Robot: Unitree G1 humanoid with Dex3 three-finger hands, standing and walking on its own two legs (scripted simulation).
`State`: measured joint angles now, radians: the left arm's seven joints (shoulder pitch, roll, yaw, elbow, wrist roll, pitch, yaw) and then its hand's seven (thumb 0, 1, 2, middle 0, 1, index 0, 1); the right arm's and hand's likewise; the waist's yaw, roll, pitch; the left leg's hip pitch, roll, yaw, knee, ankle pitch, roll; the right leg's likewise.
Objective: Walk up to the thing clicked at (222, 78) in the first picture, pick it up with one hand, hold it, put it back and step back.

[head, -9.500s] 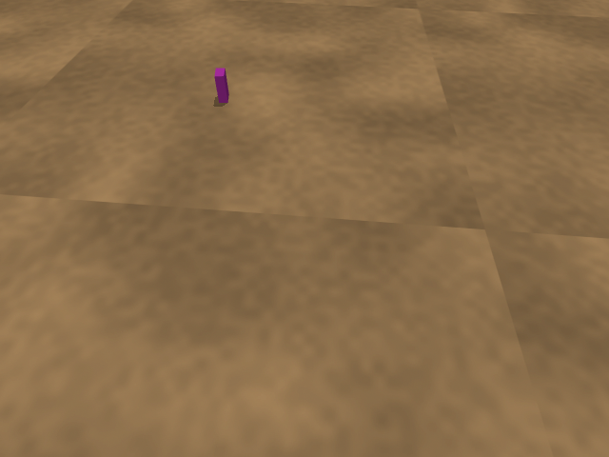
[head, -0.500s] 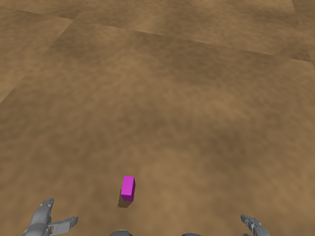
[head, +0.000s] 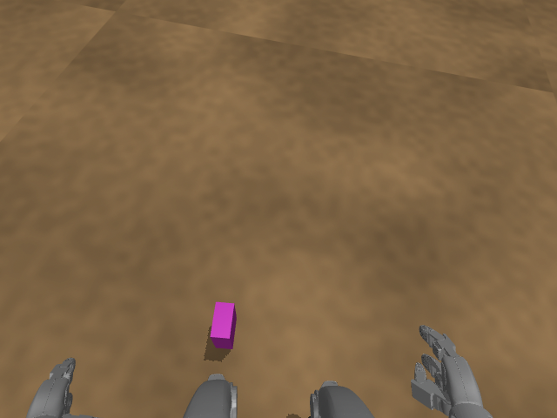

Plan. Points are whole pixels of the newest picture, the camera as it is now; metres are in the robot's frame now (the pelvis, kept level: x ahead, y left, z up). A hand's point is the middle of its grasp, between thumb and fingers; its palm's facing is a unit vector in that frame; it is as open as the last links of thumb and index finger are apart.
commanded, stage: go down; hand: left
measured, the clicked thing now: (224, 326) +0.37 +0.13 -0.62
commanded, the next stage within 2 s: none
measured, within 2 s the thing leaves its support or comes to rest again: neither
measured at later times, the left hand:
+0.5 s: hand (91, 416) +0.14 +0.28 -0.15, palm faces +0.11 -0.95 -0.28, open 16.9 cm
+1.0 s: hand (101, 352) +0.24 +0.32 -0.24, palm faces +0.12 -0.98 -0.17, open 17.6 cm
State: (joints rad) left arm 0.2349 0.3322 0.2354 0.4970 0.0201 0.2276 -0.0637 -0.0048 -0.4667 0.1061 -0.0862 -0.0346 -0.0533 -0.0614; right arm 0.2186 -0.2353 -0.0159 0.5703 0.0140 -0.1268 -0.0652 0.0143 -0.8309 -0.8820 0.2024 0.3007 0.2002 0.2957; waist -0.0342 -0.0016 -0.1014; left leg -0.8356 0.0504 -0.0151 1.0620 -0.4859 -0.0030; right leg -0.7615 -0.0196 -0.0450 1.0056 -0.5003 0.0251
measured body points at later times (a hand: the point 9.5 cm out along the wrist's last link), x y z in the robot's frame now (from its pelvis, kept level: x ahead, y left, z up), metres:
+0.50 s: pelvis -0.02 +0.00 -0.04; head +0.09 +0.03 +0.39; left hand +0.13 +0.33 -0.13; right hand +0.16 -0.25 -0.12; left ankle +0.02 +0.12 -0.67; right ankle -0.01 -0.14 -0.67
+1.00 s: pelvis -0.05 -0.01 -0.17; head +0.12 +0.02 +0.25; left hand +0.23 +0.37 -0.22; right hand +0.12 -0.28 -0.27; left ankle +0.01 +0.12 -0.67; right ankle -0.01 -0.14 -0.67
